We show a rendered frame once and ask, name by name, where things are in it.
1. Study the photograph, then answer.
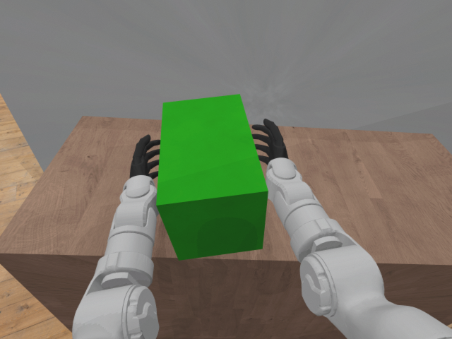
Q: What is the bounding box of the robot right hand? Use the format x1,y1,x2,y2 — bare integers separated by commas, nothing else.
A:
252,119,288,165

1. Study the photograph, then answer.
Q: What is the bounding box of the pedestal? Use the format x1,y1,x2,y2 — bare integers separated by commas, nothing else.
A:
0,116,452,339

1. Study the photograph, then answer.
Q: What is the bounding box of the right robot forearm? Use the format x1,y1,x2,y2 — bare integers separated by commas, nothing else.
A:
266,157,384,291

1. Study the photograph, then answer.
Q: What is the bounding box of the robot left hand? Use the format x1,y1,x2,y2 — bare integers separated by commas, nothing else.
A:
130,134,160,179

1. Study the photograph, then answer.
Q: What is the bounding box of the robot right upper arm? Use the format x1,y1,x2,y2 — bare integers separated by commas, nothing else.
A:
300,245,452,339

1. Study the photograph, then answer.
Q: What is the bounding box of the left robot forearm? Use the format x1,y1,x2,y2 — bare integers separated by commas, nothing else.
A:
72,175,159,338

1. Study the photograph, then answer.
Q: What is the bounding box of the carton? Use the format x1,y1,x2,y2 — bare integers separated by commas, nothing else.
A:
156,94,268,261

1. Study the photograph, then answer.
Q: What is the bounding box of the robot left upper arm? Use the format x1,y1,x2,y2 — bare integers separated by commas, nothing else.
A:
73,284,159,339

